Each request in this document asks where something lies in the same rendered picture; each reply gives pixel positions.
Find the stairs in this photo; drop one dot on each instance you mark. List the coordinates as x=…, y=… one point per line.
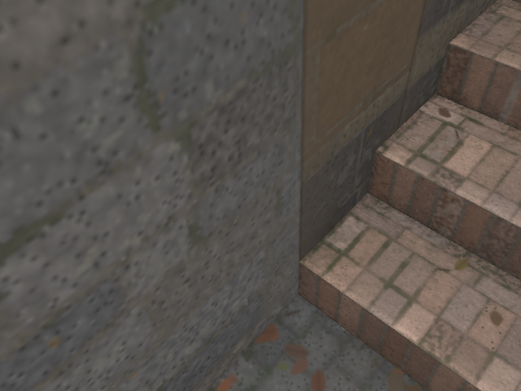
x=426, y=268

